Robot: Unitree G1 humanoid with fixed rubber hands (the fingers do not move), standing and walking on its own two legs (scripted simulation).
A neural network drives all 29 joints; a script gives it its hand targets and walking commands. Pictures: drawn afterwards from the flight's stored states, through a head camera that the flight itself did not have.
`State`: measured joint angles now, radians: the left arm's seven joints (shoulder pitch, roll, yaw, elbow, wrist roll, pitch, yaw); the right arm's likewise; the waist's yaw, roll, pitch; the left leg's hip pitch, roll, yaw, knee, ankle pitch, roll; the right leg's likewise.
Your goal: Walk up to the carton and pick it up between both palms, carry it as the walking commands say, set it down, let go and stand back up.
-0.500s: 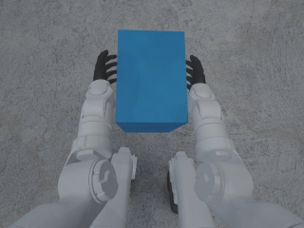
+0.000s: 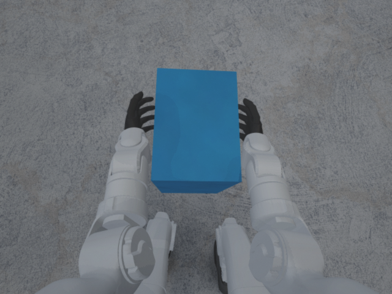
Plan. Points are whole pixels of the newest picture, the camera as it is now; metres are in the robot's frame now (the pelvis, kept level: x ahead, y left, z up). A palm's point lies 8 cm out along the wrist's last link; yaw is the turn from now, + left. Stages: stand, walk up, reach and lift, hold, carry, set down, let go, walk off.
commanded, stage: reach and lift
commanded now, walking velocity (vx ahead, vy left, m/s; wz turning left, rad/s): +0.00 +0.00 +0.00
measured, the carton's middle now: (192, 142) +0.42 +0.02 -0.10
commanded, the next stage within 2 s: none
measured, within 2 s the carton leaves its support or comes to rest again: neither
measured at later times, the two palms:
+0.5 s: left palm (129, 125) +0.39 +0.14 +0.04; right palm (265, 133) +0.39 -0.10 +0.03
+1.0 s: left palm (116, 116) +0.37 +0.14 +0.11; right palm (280, 124) +0.37 -0.10 +0.10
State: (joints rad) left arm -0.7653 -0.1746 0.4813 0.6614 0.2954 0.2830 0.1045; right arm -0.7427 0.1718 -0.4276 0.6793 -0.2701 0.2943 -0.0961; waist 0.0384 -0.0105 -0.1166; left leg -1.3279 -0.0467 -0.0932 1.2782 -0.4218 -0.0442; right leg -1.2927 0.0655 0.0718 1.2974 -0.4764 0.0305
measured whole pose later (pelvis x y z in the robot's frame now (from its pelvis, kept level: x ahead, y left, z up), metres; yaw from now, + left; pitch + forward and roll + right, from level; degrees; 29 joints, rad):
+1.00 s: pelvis +0.03 +0.00 +0.12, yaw +0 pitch +8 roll +0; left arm -0.51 -0.24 0.42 0.53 0.31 0.34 0.07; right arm -0.49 0.23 -0.35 0.56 -0.30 0.34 -0.07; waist 0.05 -0.01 0.03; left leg -0.55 -0.02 -0.08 0.64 -0.22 -0.03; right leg -0.53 0.04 0.10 0.67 -0.27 0.01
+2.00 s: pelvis +0.03 +0.00 +0.13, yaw +0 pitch -9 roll +0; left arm -0.52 -0.23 0.38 0.50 0.33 0.67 0.10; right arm -0.52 0.21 -0.33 0.54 -0.31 0.69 -0.06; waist 0.00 0.00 0.05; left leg -0.15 -0.02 -0.09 0.49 -0.19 -0.02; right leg -0.12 0.03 0.10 0.51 -0.24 0.01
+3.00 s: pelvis +0.03 +0.01 +0.13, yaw +0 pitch -9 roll +0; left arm -0.43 -0.21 0.27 0.43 0.30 0.73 0.10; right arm -0.42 0.20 -0.25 0.44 -0.29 0.75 -0.06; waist 0.00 0.00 0.02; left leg -0.13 -0.03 -0.09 0.48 -0.19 -0.01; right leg -0.09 0.02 0.10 0.48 -0.23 0.02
